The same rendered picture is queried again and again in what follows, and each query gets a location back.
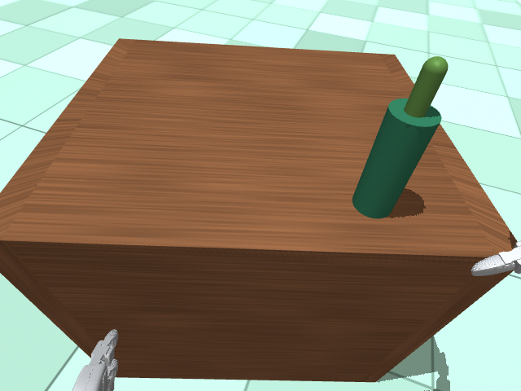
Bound left robot hand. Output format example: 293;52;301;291
72;329;118;391

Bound bottle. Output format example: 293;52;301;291
352;56;448;219

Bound right robot hand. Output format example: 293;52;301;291
471;241;521;276

